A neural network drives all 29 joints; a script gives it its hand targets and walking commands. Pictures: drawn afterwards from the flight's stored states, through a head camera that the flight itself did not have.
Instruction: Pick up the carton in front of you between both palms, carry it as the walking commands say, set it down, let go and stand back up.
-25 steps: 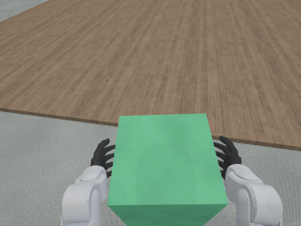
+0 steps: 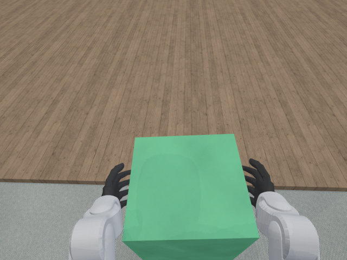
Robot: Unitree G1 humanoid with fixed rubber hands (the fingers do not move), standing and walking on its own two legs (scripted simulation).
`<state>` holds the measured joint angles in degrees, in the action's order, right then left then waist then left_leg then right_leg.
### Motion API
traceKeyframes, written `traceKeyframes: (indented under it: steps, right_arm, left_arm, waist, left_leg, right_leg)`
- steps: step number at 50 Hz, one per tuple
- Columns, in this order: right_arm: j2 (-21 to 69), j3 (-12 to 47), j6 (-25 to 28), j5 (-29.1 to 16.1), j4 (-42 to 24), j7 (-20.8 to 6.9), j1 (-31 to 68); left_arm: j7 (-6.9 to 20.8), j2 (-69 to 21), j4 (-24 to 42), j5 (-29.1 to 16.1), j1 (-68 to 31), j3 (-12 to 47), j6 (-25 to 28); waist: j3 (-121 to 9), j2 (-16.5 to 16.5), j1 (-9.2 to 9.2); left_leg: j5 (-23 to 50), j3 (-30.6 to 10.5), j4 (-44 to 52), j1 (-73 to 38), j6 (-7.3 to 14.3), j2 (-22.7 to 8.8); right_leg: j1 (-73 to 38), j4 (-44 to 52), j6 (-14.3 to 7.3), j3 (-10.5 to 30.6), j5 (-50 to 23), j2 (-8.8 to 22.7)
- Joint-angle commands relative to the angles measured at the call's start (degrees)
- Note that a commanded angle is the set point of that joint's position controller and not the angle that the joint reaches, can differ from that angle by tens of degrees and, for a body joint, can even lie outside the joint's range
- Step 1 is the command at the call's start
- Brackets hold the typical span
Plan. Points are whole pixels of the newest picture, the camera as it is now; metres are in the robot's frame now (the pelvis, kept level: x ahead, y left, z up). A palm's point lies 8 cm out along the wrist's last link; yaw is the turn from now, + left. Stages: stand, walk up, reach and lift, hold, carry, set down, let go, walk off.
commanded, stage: carry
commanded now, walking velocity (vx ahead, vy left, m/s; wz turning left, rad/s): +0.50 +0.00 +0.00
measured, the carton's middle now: (186, 203) +0.26 -0.01 +0.00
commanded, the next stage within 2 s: none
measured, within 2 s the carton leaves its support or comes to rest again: neither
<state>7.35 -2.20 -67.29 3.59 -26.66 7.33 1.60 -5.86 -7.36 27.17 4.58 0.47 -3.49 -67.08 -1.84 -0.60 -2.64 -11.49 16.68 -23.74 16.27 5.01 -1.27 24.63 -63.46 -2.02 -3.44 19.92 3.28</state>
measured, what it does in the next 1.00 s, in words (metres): walks ahead: right foot, then left foot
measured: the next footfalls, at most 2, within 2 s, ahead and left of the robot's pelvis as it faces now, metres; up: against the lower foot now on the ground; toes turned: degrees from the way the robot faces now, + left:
right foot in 0.28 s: +0.40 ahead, -0.13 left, +0.00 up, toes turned -8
left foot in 0.64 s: +0.57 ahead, +0.12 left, +0.00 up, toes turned +5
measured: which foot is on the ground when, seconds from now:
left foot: down 0.00-0.32, up 0.34-0.62, down 0.64-1.00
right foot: up 0.00-0.26, down 0.28-0.76, up 0.78-0.98, down 1.00-1.00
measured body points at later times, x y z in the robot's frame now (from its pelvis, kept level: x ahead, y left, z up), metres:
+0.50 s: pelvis +0.35 -0.05 +0.00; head +0.39 -0.06 +0.45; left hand +0.68 +0.14 +0.14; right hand +0.72 -0.17 +0.14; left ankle +0.32 +0.08 -0.65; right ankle +0.36 -0.12 -0.74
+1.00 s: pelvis +0.74 -0.03 -0.02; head +0.82 -0.04 +0.42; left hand +1.11 +0.09 +0.09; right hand +1.09 -0.21 +0.09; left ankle +0.53 +0.11 -0.73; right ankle +0.92 -0.10 -0.69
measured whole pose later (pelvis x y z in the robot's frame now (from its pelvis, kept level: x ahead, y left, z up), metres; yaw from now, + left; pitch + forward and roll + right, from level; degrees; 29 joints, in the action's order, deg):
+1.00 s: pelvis +0.74 -0.03 -0.02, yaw +3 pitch +6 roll +0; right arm 6.1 -15.9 -65.6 -3.4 -19.8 11.3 29.8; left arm -8.2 -10.8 19.0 4.4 -31.4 -15.6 -66.3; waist 5.4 -1.5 -7.4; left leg -28.1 3.1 -28.6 2.1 -2.4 -4.7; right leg 48.1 -50.3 -4.2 -6.3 15.5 0.6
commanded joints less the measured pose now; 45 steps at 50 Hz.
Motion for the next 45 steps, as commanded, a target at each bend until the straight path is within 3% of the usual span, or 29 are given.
traceKeyframes:
  steps: [1,4,8,9,11,12,13,14,15,16,17,20,22,24,27,30,31,32,33,34,35,36,37,38,39,40,41,43,45]
  right_arm:
    - [51.6,40.6,1.4,-19.5,-4.1,-12.7,20.2]
    - [48.9,39.9,1.4,-20.0,-6.6,-12.4,20.6]
    - [44.4,37.2,0.1,-18.6,-6.9,-10.9,24.6]
    - [40.8,36.4,-0.2,-18.9,-8.5,-10.3,26.9]
    - [36.3,35.0,-1.6,-19.3,-9.1,-8.5,34.3]
    - [34.1,33.9,-2.4,-19.0,-7.1,-7.3,35.9]
    - [32.1,32.9,-3.0,-18.6,-7.7,-6.5,40.4]
    - [31.2,32.9,-4.0,-18.7,-6.6,-5.6,40.9]
    - [29.6,32.2,-4.4,-18.7,-5.1,-4.6,43.8]
    - [30.7,30.7,-4.7,-19.8,-4.4,-4.0,48.4]
    - [31.4,28.0,-4.5,-18.4,-0.1,-3.3,48.1]
    - [34.2,27.4,-4.0,-18.9,2.2,-2.8,56.3]
    - [35.3,26.4,-4.0,-18.5,6.3,-2.6,59.7]
    - [34.6,24.4,-4.2,-15.9,10.7,-2.1,60.3]
    - [36.2,22.6,-4.0,-15.6,13.5,-1.9,65.5]
    - [38.3,22.4,-4.4,-16.6,16.6,-2.4,68.7]
    - [38.4,22.2,-4.5,-16.7,17.4,-2.6,69.2]
    - [40.2,22.0,-4.5,-17.0,18.5,-2.9,69.0]
    - [40.2,21.7,-4.6,-17.7,18.8,-3.3,69.6]
    - [41.2,20.8,-4.6,-16.7,20.7,-3.3,68.0]
    - [44.1,22.8,-4.0,-18.2,19.1,-3.5,66.0]
    - [45.1,23.1,-3.5,-19.0,18.7,-3.6,65.8]
    - [46.3,23.1,-3.4,-18.6,18.7,-3.7,64.3]
    - [45.6,23.1,-3.0,-18.4,14.5,-3.7,67.5]
    - [49.2,24.6,-2.8,-20.2,13.3,-3.9,70.3]
    - [49.3,27.6,-1.9,-21.5,9.7,-4.1,71.3]
    - [51.1,30.9,-0.6,-24.3,4.3,-4.9,73.3]
    - [53.3,34.1,1.3,-28.4,3.3,-6.1,74.1]
    - [49.1,34.6,3.1,-29.2,-1.5,-6.1,74.4]
  left_arm:
    - [10.0,-51.6,5.6,-17.2,-20.5,40.1,2.0]
    - [9.2,-50.1,6.4,-17.8,-22.2,40.9,1.4]
    - [8.2,-43.9,11.8,-19.3,-31.3,41.0,0.0]
    - [7.6,-42.1,10.3,-20.3,-32.3,40.3,-0.5]
    - [6.2,-36.7,8.8,-20.5,-36.9,37.1,-1.7]
    - [5.3,-33.2,7.9,-20.5,-39.2,34.7,-2.4]
    - [4.3,-30.2,6.3,-19.7,-41.7,32.4,-2.8]
    - [3.4,-27.3,3.6,-19.9,-43.5,31.3,-3.4]
    - [3.0,-28.8,1.0,-20.8,-44.7,30.7,-4.1]
    - [2.8,-31.0,1.5,-22.0,-47.0,30.9,-4.1]
    - [2.6,-33.3,1.6,-23.5,-52.6,32.8,-4.4]
    - [2.6,-35.9,-1.1,-24.8,-61.0,31.9,-3.6]
    - [2.5,-36.0,-3.0,-24.1,-63.4,31.0,-3.4]
    - [2.3,-35.7,-7.8,-23.2,-66.1,29.2,-4.0]
    - [2.6,-37.0,-10.3,-23.9,-72.3,28.4,-3.8]
    - [2.3,-38.2,-14.0,-22.1,-72.9,25.9,-3.9]
    - [2.3,-38.1,-16.3,-21.1,-71.4,25.5,-4.3]
    - [2.2,-39.1,-14.0,-22.0,-74.8,25.5,-4.0]
    - [2.0,-38.8,-15.2,-20.3,-74.1,25.4,-4.4]
    - [2.3,-41.9,-14.1,-21.6,-75.8,25.5,-4.4]
    - [2.2,-42.8,-12.8,-21.2,-73.8,25.2,-4.1]
    - [2.3,-44.2,-11.3,-20.9,-71.8,24.3,-4.2]
    - [2.3,-44.7,-13.1,-19.8,-72.4,25.2,-4.4]
    - [2.2,-45.5,-15.1,-19.6,-70.3,25.3,-4.3]
    - [2.0,-46.4,-13.3,-17.6,-70.4,23.2,-3.5]
    - [1.9,-46.4,-13.8,-16.1,-68.8,22.0,-3.3]
    - [1.5,-45.8,-11.8,-14.6,-67.8,21.2,-1.7]
    - [0.3,-41.0,-5.6,-10.8,-70.4,20.5,1.6]
    - [-0.2,-38.6,-4.6,-11.0,-68.8,23.8,2.6]
  waist:
    - [-13.0,-5.5,1.75]
    - [-9.1,-6.9,1.44]
    - [-6.6,-9.9,1.01]
    - [-7.7,-8.9,1.22]
    - [-7.9,-7.7,2.13]
    - [-13.5,-6.2,4.41]
    - [-18.9,7.3,7.24]
    - [-21.1,20.8,6.95]
    - [-22.3,17.7,7.02]
    - [-22.1,10.8,7.04]
    - [-21.3,4.6,6.64]
    - [-21.2,5.5,5.28]
    - [-21.0,6.4,5.17]
    - [-18.4,8.1,5.33]
    - [-16.0,6.3,5.45]
    - [-15.5,8.2,6.26]
    - [-17.1,9.4,5.42]
    - [-18.2,9.8,4.66]
    - [-21.3,8.6,0.87]
    - [-26.2,-1.4,-0.87]
    - [-30.4,-8.9,-4.36]
    - [-35.2,-23.7,-4.75]
    - [-32.7,-21.5,-8.13]
    - [-29.4,-14.4,-11.03]
    - [-28.1,-9.0,-11.47]
    - [-28.5,-5.6,-9.86]
    - [-27.9,-2.2,-7.8]
    - [-25.4,-5.0,-5.74]
    - [-23.5,-10.6,-1.14]
  left_leg:
    - [4.9,-13.6,15.8,-14.0,4.1,-15.8]
    - [9.5,-8.6,15.4,-13.9,1.8,-12.9]
    - [14.7,-6.3,12.2,-18.6,1.1,-12.1]
    - [13.4,-6.3,9.8,-18.7,0.2,-11.9]
    - [24.0,-3.2,-0.2,-14.7,-0.7,-10.6]
    - [27.0,-1.3,-12.5,-10.4,-2.0,-7.4]
    - [14.9,-1.7,-30.3,0.8,-4.0,-4.0]
    - [-12.6,-5.7,-46.6,17.5,-5.0,3.5]
    - [-18.1,-13.9,-56.5,22.9,-3.4,2.2]
    - [-16.9,-15.9,-58.7,24.1,-2.6,-0.8]
    - [-15.6,-16.8,-57.8,26.7,-1.7,-2.3]
    - [-7.1,-16.8,-48.0,23.1,-1.6,-5.3]
    - [-4.7,-15.2,-43.4,23.3,-2.1,-4.5]
    - [-2.3,-14.0,-38.9,25.1,-2.7,-5.0]
    - [1.5,-11.8,-27.1,24.4,-2.6,-4.3]
    - [5.6,-7.3,-18.1,21.6,-2.1,-1.6]
    - [3.4,-6.2,-15.0,18.3,-1.3,-0.3]
    - [3.2,-5.1,-12.7,14.2,-0.9,1.2]
    - [6.5,-4.6,-8.3,5.5,-0.4,3.3]
    - [8.8,-3.5,-3.3,-9.6,0.1,4.7]
    - [30.6,-12.9,-3.5,-32.9,2.7,-2.4]
    - [71.9,-27.6,-11.0,-57.2,7.8,-13.4]
    - [88.1,-34.0,-13.3,-64.5,12.7,-18.4]
    - [90.2,-38.6,-12.9,-65.5,14.0,-20.1]
    - [72.5,-41.8,-10.1,-61.6,14.5,-21.1]
    - [56.3,-41.0,-10.3,-57.7,11.8,-21.3]
    - [48.4,-36.8,-10.5,-55.5,8.7,-18.9]
    - [35.4,-29.7,-2.3,-40.8,4.3,-16.5]
    - [26.6,-20.1,5.9,-14.5,0.8,-10.3]
  right_leg:
    - [3.5,20.0,2.3,-2.4,-5.8,2.1]
    - [5.0,27.4,2.7,-6.9,-15.5,0.7]
    - [5.7,31.1,1.7,-9.3,-16.5,0.2]
    - [2.6,32.1,1.5,-10.9,-14.3,-0.9]
    - [-6.4,34.0,0.1,-12.9,-13.0,-3.4]
    - [-18.6,34.1,-1.1,-12.9,-8.2,-4.8]
    - [-30.1,38.5,-4.2,4.1,-4.9,6.1]
    - [-39.6,45.7,-11.9,29.8,-4.7,17.9]
    - [-40.2,47.0,-14.8,33.3,-11.1,20.3]
    - [-37.3,44.0,-13.5,28.1,-22.8,17.7]
    - [-36.1,42.3,-12.5,22.2,-26.3,18.3]
    - [-27.9,44.6,-7.5,11.3,-17.6,14.0]
    - [-26.5,45.3,-7.3,9.1,-17.3,13.1]
    - [-25.3,47.1,-9.5,6.1,-17.5,12.8]
    - [-24.6,46.8,-9.7,1.7,-17.1,10.5]
    - [-27.9,42.4,-8.0,-2.7,-31.2,8.5]
    - [-27.8,40.5,-7.5,-3.3,-29.6,8.8]
    - [-28.3,36.0,-6.7,-3.8,-39.0,8.3]
    - [-27.8,27.9,-4.8,-6.1,-47.8,7.7]
    - [-22.2,13.2,-2.4,-8.0,-49.5,4.6]
    - [-1.2,-4.3,0.5,-6.2,-42.3,1.4]
    - [22.8,-14.1,2.5,-3.0,3.9,-4.8]
    - [39.7,-26.2,1.7,-3.0,19.6,-8.0]
    - [50.3,-32.0,-1.2,0.0,21.6,-7.3]
    - [56.3,-36.7,-1.2,6.3,27.2,-5.3]
    - [53.3,-34.4,-1.7,7.9,22.4,-2.5]
    - [53.2,-29.4,-2.1,6.8,22.8,-2.1]
    - [40.2,-9.2,-1.9,4.3,15.9,1.3]
    - [6.8,13.0,-2.0,-2.9,-2.0,-1.9]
